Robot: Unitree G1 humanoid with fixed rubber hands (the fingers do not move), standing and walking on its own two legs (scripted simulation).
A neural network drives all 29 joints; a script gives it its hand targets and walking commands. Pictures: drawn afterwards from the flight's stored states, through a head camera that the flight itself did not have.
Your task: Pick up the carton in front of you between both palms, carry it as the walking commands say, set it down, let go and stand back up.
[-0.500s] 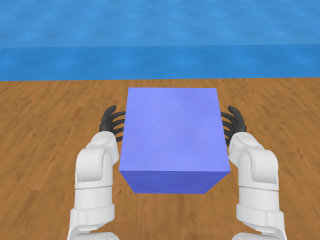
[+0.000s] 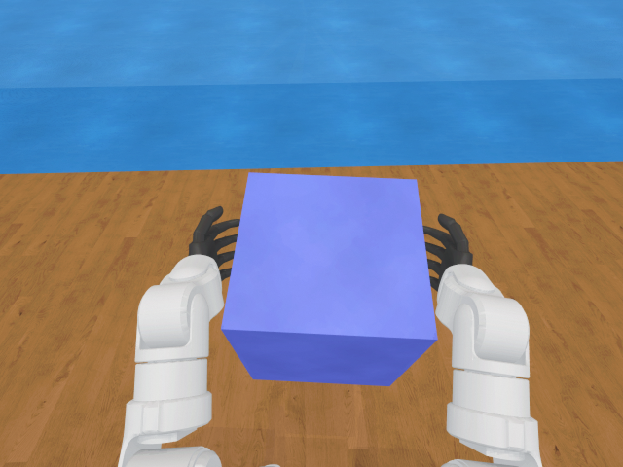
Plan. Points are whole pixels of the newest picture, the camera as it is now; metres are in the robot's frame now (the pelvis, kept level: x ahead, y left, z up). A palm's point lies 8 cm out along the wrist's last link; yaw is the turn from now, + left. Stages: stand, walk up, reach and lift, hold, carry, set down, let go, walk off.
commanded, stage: carry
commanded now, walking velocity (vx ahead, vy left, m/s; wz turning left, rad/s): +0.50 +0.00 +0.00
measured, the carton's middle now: (326, 290) +0.34 +0.00 +0.02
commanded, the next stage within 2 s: none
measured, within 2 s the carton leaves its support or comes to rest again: neither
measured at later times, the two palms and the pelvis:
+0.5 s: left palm (271, 153) +0.61 +0.10 +0.05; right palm (437, 151) +0.62 -0.20 +0.05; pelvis +0.29 -0.05 -0.04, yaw +1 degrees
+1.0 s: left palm (275, 97) +0.90 +0.12 -0.01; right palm (399, 101) +0.89 -0.18 -0.01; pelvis +0.58 -0.03 -0.09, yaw +0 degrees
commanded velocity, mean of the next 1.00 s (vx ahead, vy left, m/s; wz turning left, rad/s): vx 0.50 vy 0.00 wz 0.00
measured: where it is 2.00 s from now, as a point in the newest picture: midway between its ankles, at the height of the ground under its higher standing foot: (336, 259)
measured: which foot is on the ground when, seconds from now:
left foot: down 0.00-0.38, up 0.40-0.86, down 0.88-1.00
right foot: up 0.00-0.38, down 0.40-0.90, up 0.92-1.00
